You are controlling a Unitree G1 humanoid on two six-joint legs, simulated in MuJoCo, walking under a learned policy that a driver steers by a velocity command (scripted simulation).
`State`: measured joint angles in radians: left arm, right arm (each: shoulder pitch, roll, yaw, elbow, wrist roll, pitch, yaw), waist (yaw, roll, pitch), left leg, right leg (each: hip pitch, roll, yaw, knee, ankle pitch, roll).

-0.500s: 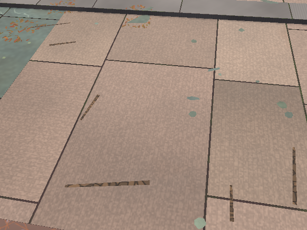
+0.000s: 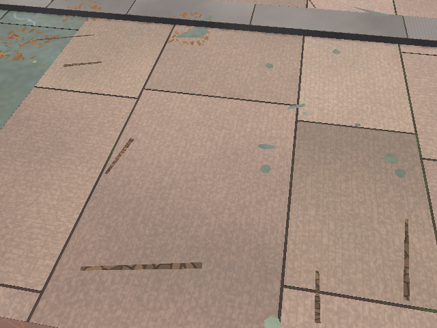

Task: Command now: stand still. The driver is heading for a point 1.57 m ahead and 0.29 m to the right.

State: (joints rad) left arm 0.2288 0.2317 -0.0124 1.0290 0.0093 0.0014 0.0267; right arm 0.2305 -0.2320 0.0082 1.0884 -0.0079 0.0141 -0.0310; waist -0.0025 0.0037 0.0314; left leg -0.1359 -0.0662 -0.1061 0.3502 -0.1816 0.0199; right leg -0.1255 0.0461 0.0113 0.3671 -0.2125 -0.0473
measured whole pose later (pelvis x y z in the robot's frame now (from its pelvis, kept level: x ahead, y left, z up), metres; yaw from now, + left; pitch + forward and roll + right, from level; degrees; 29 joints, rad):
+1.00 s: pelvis +0.15 +0.06 +0.00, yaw +0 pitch +1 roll +0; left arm 0.26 0.22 0.04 1.04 0.04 -0.06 -0.03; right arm 0.42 -0.17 -0.02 1.09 -0.02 -0.09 -0.01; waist 0.00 -0.03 -0.01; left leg -0.07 -0.06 0.06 0.30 -0.24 0.08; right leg -0.49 -0.05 -0.03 1.05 -0.25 -0.07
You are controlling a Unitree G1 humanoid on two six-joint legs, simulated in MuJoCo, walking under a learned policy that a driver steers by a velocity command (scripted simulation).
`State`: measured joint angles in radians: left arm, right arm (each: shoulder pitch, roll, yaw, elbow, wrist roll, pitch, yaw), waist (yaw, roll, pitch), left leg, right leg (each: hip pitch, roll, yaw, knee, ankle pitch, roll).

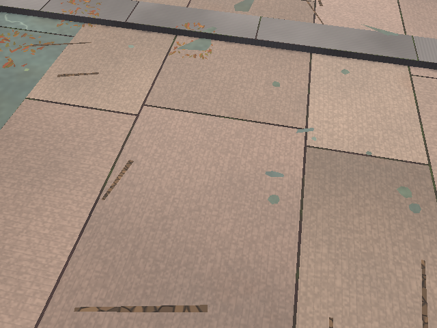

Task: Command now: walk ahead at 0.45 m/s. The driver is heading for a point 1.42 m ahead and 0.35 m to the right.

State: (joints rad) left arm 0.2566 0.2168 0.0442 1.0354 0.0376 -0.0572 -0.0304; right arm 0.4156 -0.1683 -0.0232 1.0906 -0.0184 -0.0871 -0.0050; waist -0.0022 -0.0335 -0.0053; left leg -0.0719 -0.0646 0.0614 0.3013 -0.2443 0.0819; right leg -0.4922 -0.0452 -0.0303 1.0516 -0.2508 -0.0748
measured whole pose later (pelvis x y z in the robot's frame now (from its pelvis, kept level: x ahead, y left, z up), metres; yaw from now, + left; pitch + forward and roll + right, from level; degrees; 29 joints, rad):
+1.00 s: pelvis +0.57 +0.02 -0.01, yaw +0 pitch -1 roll +0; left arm 0.31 0.20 0.05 1.02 0.02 -0.07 0.00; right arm 0.23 -0.20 -0.06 1.00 -0.02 -0.08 0.00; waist 0.01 -0.02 0.06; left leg -0.24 -0.07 0.12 0.41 -0.17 0.11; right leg -0.40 -0.02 0.00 1.17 -0.31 -0.09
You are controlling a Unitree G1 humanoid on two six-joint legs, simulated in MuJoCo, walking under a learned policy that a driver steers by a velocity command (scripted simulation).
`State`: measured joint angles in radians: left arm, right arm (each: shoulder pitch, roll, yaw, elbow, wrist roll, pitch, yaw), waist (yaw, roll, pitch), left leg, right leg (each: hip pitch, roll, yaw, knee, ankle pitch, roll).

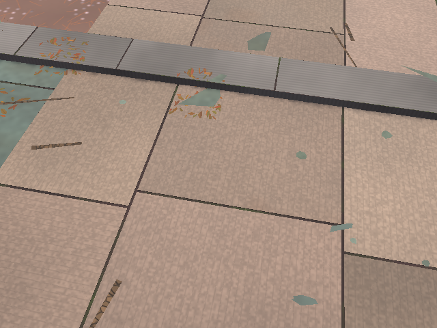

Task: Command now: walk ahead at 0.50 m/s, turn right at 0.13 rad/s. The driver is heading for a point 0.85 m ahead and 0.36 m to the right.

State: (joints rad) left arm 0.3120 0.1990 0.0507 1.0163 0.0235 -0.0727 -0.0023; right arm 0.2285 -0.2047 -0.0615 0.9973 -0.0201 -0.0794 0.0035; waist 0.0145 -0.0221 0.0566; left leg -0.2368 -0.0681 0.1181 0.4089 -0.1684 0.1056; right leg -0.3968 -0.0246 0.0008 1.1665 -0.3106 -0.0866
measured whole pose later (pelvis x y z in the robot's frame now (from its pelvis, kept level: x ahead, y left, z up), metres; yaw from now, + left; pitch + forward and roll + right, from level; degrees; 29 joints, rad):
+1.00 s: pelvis +0.55 -0.10 -0.02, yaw -32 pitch +2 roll +0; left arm 0.42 0.29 0.08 0.89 0.00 -0.05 0.00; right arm 0.04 -0.25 -0.02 0.71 -0.04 -0.07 0.00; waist 0.09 -0.01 0.05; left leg -0.46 -0.02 0.03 0.58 -0.15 0.04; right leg -0.15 0.14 0.16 0.92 -0.48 -0.10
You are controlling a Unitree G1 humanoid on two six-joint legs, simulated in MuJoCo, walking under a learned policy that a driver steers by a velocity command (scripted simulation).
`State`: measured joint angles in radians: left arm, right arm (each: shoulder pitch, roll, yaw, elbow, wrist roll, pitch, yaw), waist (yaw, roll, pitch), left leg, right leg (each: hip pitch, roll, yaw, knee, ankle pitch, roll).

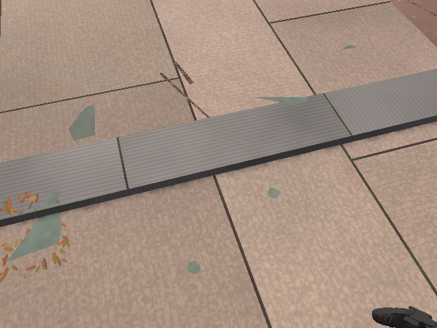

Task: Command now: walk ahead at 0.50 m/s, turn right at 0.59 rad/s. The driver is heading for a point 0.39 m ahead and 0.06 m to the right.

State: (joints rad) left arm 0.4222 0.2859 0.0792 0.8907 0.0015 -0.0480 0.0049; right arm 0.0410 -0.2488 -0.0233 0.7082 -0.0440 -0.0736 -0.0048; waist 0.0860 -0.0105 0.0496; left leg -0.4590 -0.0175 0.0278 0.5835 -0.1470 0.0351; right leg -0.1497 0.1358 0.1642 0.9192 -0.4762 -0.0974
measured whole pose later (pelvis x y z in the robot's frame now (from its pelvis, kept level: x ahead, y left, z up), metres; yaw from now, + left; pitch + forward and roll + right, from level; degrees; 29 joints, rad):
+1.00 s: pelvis +0.32 -0.06 +0.02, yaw -17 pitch -1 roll +0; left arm 0.24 0.19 0.01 0.94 0.01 -0.01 0.01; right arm 0.28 -0.19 -0.01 0.95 -0.01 0.00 -0.02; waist 0.01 -0.01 0.00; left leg -0.18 0.02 0.02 0.43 -0.24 0.00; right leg -0.20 0.07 -0.04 0.38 -0.17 -0.07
